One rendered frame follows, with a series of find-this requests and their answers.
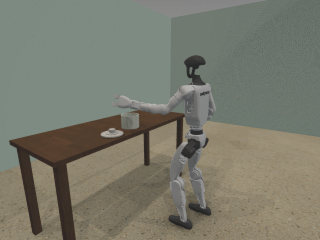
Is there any robot right upper arm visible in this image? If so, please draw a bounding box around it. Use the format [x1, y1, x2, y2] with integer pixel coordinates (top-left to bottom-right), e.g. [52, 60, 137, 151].
[206, 83, 216, 115]

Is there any lid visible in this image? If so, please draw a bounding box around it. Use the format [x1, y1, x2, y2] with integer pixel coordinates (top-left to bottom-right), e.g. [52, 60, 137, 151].
[100, 130, 124, 138]

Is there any robot left upper arm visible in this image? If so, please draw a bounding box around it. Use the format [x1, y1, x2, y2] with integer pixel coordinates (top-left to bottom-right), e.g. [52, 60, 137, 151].
[161, 85, 195, 115]

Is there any knob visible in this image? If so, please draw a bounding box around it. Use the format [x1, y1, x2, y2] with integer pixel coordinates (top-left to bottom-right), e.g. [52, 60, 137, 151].
[108, 128, 116, 133]

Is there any pot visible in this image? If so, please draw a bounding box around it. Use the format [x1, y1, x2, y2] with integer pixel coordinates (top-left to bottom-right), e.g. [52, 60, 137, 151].
[121, 112, 139, 130]

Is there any table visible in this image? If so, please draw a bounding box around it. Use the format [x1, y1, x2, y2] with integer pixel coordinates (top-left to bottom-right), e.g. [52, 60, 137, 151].
[9, 110, 185, 240]

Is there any humanoid robot torso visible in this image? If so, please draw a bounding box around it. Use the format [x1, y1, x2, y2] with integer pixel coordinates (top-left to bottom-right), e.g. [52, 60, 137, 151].
[183, 82, 209, 150]

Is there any robot left thigh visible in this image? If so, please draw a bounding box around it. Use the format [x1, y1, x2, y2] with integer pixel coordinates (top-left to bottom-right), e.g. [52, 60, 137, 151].
[170, 140, 197, 189]

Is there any left robot forearm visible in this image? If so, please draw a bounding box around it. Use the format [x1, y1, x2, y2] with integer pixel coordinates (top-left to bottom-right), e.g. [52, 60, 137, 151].
[129, 100, 167, 114]

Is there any robot left hand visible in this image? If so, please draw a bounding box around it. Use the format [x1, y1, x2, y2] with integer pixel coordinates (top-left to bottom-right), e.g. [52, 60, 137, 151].
[112, 94, 131, 109]

